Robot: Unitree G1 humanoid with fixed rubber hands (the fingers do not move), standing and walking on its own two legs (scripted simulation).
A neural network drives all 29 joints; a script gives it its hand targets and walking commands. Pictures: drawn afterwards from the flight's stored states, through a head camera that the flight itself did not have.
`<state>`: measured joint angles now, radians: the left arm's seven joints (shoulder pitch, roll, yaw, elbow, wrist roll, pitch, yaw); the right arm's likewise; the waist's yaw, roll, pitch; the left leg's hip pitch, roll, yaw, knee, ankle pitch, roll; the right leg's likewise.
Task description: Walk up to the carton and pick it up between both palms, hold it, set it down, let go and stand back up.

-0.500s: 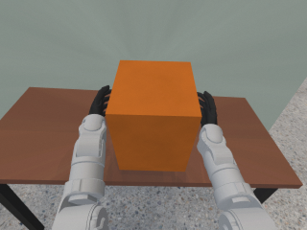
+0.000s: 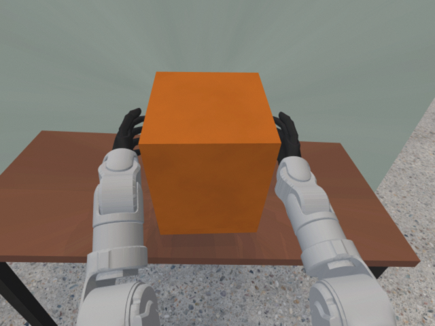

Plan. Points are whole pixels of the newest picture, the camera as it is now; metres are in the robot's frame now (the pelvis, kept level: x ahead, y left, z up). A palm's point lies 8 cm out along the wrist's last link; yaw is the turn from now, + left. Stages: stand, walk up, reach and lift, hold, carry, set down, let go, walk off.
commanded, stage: reach and lift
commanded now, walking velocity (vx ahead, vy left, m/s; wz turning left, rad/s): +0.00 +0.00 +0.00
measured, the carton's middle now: (208, 155) +0.41 -0.01 +0.15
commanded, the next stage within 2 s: hold in 1.38 s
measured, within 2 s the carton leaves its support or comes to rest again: neither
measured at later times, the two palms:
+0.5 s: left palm (121, 142) +0.38 +0.15 +0.21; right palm (285, 145) +0.37 -0.14 +0.20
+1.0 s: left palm (116, 140) +0.36 +0.15 +0.22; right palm (286, 143) +0.36 -0.14 +0.22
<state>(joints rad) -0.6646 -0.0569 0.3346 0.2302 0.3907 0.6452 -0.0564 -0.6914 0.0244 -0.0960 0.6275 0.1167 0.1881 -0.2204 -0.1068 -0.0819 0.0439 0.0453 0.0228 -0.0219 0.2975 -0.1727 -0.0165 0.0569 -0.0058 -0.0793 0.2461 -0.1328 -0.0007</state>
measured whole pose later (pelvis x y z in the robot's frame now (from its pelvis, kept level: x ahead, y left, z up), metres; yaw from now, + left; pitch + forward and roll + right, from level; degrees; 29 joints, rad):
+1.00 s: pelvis -0.01 +0.00 +0.00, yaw +0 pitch -10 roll -1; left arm -0.75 -0.05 0.35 0.18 0.42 0.76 -0.06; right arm -0.78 -0.01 -0.08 0.62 0.17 0.27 -0.23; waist -0.10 -0.06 0.05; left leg 0.03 0.02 -0.01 0.32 -0.18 -0.01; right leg 0.05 -0.01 -0.07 0.25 -0.12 0.00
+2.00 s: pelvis +0.00 -0.01 +0.00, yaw +0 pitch -12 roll -1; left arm -0.74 -0.04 0.39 0.13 0.43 0.84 -0.11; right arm -0.81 -0.03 0.01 0.57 0.27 0.39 -0.29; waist -0.12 -0.06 0.02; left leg 0.07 0.04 -0.03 0.32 -0.19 -0.03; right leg 0.10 0.01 -0.08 0.25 -0.14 -0.01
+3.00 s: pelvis -0.01 +0.00 +0.00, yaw +0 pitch -10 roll +0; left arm -0.82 -0.01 0.40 0.21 0.44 0.85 -0.11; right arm -0.88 -0.01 -0.07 0.62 0.22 0.42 -0.27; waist -0.10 -0.06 -0.01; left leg 0.02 0.03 -0.02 0.31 -0.16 -0.02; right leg 0.03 0.00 -0.07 0.27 -0.13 -0.01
